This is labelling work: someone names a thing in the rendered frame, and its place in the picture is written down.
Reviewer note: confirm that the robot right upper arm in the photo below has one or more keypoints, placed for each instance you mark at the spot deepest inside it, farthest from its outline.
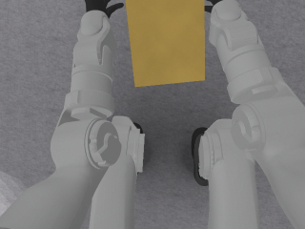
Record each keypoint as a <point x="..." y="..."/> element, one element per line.
<point x="273" y="131"/>

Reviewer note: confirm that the robot right hand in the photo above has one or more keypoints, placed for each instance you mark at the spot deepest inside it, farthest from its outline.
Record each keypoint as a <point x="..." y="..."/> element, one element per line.
<point x="209" y="8"/>

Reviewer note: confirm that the carton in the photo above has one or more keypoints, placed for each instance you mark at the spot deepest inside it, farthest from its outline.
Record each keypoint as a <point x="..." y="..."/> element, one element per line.
<point x="167" y="40"/>

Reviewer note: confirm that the robot right thigh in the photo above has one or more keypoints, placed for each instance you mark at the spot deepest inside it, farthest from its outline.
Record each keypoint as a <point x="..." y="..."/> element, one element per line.
<point x="233" y="199"/>

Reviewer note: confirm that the right robot foot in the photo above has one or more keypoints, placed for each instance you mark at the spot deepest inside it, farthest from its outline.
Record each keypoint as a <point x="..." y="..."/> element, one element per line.
<point x="197" y="134"/>

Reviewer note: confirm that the robot left upper arm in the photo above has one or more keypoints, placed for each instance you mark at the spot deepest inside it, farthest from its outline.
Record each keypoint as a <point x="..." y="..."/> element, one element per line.
<point x="82" y="152"/>

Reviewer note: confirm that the robot left forearm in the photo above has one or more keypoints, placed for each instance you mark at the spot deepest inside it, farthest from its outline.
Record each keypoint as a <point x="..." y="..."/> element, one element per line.
<point x="92" y="71"/>

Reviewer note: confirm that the robot left hand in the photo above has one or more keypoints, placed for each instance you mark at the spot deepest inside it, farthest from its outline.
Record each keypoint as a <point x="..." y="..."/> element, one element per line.
<point x="102" y="6"/>

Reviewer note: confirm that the robot right forearm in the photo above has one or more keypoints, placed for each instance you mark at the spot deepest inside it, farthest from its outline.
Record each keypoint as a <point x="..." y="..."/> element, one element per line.
<point x="242" y="55"/>

